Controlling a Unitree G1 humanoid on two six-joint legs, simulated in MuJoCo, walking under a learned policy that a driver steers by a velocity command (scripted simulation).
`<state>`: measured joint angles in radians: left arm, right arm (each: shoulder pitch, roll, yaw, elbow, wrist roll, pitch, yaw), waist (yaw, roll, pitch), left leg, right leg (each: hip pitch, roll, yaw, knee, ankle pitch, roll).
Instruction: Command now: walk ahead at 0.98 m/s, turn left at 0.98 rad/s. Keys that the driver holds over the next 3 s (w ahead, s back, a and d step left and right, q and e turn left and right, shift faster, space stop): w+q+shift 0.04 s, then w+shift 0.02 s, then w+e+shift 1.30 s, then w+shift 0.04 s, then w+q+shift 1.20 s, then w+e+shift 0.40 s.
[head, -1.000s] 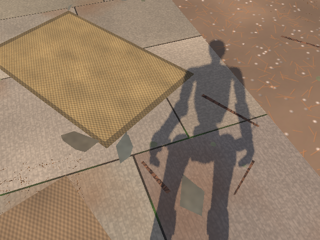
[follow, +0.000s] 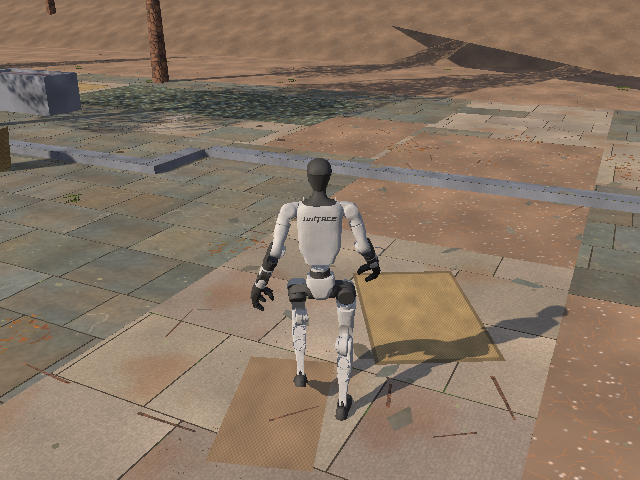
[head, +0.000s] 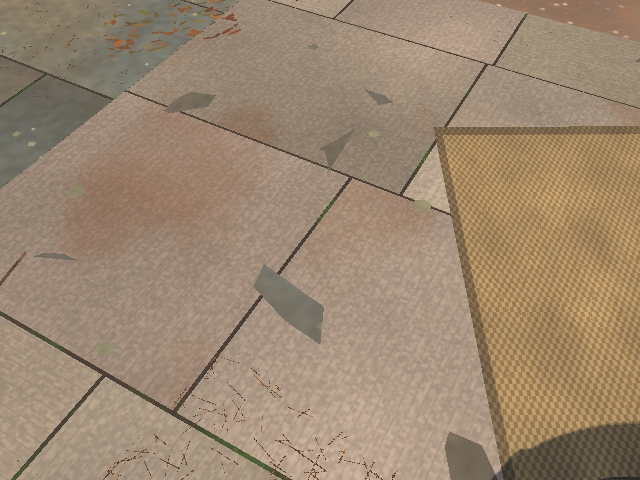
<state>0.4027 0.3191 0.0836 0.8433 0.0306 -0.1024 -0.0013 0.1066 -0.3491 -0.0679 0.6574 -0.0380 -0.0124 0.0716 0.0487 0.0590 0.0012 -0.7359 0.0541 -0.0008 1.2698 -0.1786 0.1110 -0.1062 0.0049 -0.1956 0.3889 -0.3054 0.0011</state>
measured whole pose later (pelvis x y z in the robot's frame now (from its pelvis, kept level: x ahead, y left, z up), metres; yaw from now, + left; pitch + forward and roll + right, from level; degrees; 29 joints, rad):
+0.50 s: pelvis +0.46 +0.05 +0.00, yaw -2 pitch +0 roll +1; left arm 0.21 0.29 0.05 0.81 0.01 -0.02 -0.05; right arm 0.46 -0.28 -0.05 0.93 -0.02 -0.12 0.01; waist -0.03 -0.03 0.04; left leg 0.06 -0.07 0.21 0.26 -0.34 0.07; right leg -0.77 -0.12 -0.02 1.12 -0.04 -0.09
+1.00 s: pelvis +0.93 -0.02 +0.00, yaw -29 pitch +3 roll +1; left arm 0.47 0.29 0.08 0.86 -0.01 -0.07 -0.02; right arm -0.06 -0.24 0.05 0.58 -0.04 -0.07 0.02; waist 0.13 0.00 0.03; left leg -0.73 0.11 -0.09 0.69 0.02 -0.04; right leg 0.03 0.19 0.21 0.32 -0.35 -0.18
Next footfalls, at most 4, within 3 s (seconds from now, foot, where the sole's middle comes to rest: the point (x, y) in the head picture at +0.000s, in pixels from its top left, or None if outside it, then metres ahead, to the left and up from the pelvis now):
0.22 left None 0.39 0.12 -0.77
0.68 right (355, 338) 0.82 -0.01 -0.77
1.10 left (361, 198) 1.28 -0.02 -0.77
1.56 right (515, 179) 1.38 -0.47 -0.77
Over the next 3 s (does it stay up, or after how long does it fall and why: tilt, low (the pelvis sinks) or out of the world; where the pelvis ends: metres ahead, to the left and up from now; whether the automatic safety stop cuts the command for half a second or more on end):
stays up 2.43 -0.93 0.00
